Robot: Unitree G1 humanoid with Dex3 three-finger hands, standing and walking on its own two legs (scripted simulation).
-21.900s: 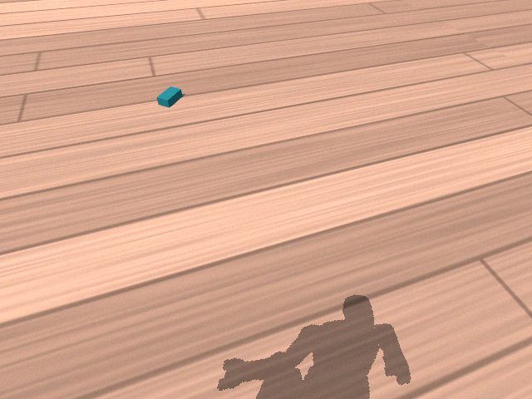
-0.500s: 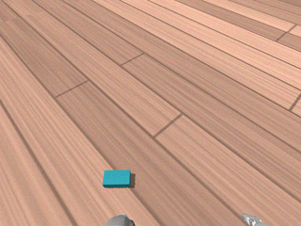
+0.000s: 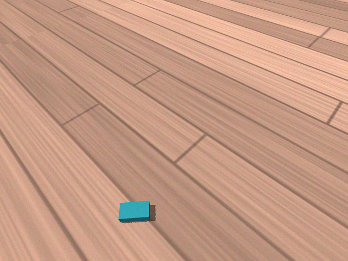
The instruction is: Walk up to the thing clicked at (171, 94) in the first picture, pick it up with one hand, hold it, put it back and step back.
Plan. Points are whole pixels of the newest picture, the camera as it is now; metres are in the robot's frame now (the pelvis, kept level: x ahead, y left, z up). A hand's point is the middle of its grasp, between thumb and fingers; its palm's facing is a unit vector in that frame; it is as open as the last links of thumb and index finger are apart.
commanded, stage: walk up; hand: left
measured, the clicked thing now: (134, 211) +0.50 +0.25 -0.73
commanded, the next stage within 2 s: none
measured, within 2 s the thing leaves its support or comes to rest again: neither
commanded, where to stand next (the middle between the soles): +0.12 +0.01 m, yaw +1 degrees
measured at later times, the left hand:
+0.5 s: hand out of the picture +0.08 +0.23 -0.12, palm faces +0.06 -0.90 -0.44, open 7.4 cm
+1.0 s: hand out of the picture +0.11 +0.28 -0.14, palm faces +0.06 -0.90 -0.44, open 7.4 cm
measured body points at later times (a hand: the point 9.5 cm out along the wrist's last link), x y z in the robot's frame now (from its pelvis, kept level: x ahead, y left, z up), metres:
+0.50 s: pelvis +0.01 -0.04 +0.00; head +0.03 -0.07 +0.45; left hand +0.08 +0.28 -0.09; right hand +0.09 -0.36 -0.14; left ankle +0.00 +0.12 -0.68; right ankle +0.07 -0.16 -0.73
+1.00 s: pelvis +0.07 -0.02 -0.01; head +0.10 -0.02 +0.44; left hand +0.11 +0.32 -0.11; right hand +0.12 -0.34 -0.13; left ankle +0.00 +0.12 -0.73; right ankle +0.18 -0.12 -0.73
